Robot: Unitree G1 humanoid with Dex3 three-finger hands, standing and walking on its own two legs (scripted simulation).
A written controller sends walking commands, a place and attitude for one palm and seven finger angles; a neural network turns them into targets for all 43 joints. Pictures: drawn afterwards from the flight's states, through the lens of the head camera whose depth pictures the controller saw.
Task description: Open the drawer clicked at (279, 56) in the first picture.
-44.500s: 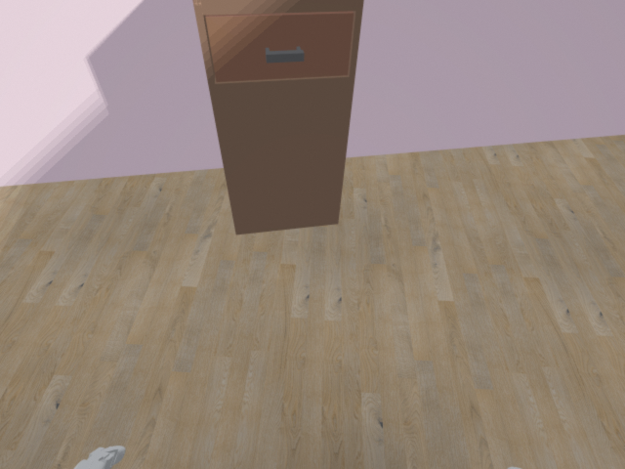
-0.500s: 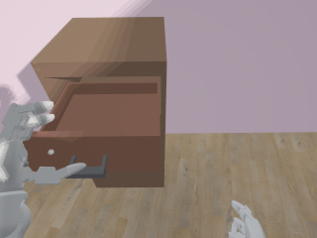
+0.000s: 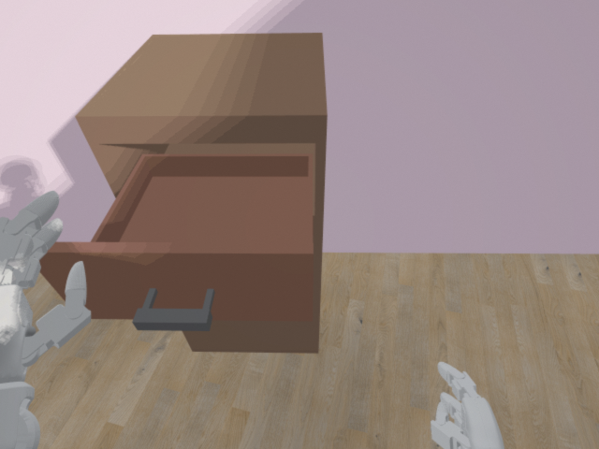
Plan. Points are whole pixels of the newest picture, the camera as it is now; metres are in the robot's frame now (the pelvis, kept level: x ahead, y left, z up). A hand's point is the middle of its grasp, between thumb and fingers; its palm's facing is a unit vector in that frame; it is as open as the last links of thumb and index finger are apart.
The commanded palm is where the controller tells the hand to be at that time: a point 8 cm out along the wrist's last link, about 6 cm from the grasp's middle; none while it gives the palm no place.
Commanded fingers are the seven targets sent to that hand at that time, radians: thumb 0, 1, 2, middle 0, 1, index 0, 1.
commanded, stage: draw the hand back to the body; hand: left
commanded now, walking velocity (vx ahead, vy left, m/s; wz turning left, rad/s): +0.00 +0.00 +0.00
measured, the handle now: (177, 307) +0.30 +0.23 +0.01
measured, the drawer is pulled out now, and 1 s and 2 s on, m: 0.27 0.27 0.27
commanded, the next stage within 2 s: step back with the hand held close in 0.12 s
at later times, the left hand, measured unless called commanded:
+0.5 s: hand (92, 320) +0.19 +0.24 +0.16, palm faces +0.34 -0.83 -0.44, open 7.4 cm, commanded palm +0.11 +0.29 +0.20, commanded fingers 0.00 0.90 0.90 -0.20 -0.30 -0.20 -0.30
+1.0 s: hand (5, 431) +0.08 +0.24 +0.17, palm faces +0.41 -0.82 -0.39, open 7.4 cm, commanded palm +0.01 +0.29 +0.20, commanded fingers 0.00 0.90 0.90 -0.20 -0.30 -0.20 -0.30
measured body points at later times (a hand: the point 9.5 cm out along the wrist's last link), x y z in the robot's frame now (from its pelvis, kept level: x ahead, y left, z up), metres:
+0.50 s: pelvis -0.02 +0.01 -0.01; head +0.00 +0.02 +0.44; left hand +0.16 +0.28 +0.18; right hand +0.14 -0.24 -0.08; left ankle -0.04 +0.10 -0.74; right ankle +0.03 -0.11 -0.74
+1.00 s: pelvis -0.11 +0.01 -0.02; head -0.13 +0.03 +0.43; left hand +0.05 +0.29 +0.19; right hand +0.04 -0.23 -0.09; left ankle -0.07 +0.11 -0.74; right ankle -0.02 -0.10 -0.74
